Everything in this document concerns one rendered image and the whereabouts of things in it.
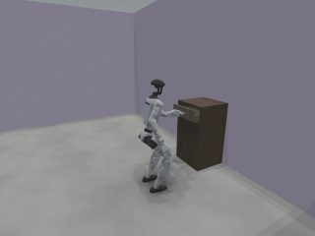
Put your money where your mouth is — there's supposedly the drawer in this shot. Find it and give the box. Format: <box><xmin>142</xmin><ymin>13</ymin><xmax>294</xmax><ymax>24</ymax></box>
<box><xmin>173</xmin><ymin>103</ymin><xmax>200</xmax><ymax>123</ymax></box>

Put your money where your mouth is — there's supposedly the left robot hand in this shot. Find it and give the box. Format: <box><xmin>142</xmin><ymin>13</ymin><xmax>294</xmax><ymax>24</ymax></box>
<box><xmin>170</xmin><ymin>109</ymin><xmax>180</xmax><ymax>118</ymax></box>

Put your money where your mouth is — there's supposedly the left robot forearm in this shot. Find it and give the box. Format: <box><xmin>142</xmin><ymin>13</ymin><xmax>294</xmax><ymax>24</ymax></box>
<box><xmin>159</xmin><ymin>111</ymin><xmax>171</xmax><ymax>118</ymax></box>

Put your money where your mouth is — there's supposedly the robot right upper arm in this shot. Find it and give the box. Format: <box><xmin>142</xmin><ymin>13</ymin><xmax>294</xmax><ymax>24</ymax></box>
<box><xmin>148</xmin><ymin>99</ymin><xmax>163</xmax><ymax>126</ymax></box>

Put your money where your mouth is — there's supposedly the cabinet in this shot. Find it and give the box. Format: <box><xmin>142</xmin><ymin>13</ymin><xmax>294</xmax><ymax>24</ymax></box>
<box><xmin>176</xmin><ymin>97</ymin><xmax>228</xmax><ymax>171</ymax></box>

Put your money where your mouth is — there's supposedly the robot head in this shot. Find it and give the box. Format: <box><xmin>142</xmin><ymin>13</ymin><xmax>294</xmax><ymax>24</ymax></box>
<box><xmin>149</xmin><ymin>79</ymin><xmax>165</xmax><ymax>100</ymax></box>

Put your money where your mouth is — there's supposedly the right robot shin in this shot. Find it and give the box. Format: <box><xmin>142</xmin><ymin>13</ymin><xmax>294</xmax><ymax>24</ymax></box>
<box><xmin>154</xmin><ymin>160</ymin><xmax>172</xmax><ymax>189</ymax></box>

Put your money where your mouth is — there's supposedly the right robot forearm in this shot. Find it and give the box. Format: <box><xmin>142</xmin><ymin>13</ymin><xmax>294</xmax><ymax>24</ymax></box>
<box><xmin>151</xmin><ymin>119</ymin><xmax>165</xmax><ymax>146</ymax></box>

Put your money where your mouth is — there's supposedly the right robot hand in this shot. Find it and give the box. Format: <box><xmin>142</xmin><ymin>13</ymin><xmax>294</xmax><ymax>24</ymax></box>
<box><xmin>159</xmin><ymin>143</ymin><xmax>171</xmax><ymax>160</ymax></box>

